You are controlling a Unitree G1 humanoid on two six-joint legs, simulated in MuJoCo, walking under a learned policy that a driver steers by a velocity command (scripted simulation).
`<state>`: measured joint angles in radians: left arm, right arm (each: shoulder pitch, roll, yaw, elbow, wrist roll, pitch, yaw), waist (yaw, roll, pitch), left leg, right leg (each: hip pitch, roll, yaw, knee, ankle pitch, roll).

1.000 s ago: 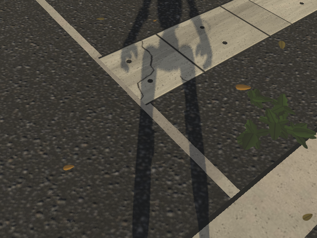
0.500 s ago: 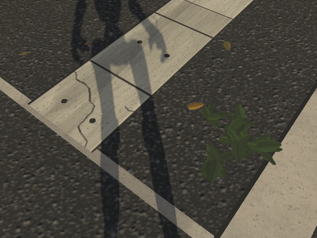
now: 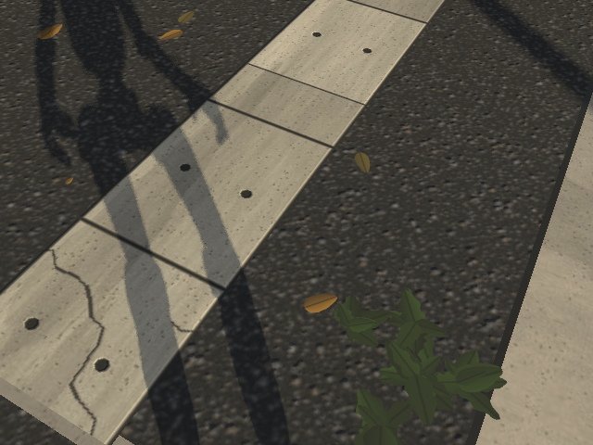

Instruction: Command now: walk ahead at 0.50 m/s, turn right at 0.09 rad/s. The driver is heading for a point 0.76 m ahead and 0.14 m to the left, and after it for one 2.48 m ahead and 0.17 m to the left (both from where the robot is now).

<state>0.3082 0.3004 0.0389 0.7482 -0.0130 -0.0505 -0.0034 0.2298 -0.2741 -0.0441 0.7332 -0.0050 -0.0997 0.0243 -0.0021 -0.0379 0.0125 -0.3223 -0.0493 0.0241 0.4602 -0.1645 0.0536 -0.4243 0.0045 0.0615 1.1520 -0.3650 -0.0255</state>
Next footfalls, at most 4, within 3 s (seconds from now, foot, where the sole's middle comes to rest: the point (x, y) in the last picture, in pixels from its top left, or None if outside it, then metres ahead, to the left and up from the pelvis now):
0.36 right None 0.37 -0.14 -0.77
0.88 left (215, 408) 0.57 0.19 -0.77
1.36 right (252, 296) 0.87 0.12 -0.77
1.78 left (163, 319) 0.80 0.34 -0.77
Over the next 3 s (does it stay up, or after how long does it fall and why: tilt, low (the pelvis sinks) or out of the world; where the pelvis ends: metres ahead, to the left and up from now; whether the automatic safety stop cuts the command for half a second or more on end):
stays up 0.73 0.15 0.00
